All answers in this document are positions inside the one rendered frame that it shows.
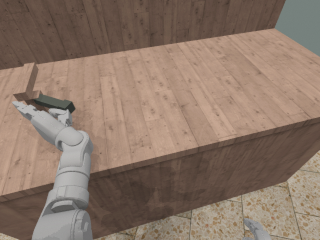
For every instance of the left robot forearm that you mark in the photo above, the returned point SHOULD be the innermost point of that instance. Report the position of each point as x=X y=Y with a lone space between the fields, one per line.
x=70 y=190

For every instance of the robot right hand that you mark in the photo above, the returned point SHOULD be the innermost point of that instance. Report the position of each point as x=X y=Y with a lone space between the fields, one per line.
x=256 y=229

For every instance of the left robot upper arm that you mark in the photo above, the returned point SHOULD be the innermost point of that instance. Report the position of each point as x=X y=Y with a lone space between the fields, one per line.
x=67 y=225

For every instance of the tap lever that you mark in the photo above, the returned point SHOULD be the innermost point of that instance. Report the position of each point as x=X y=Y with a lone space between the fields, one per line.
x=54 y=103

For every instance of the robot left hand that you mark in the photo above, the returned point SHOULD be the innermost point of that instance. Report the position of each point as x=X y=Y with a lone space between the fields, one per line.
x=45 y=123

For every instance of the counter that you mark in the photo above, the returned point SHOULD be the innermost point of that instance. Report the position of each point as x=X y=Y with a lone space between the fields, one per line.
x=186 y=102

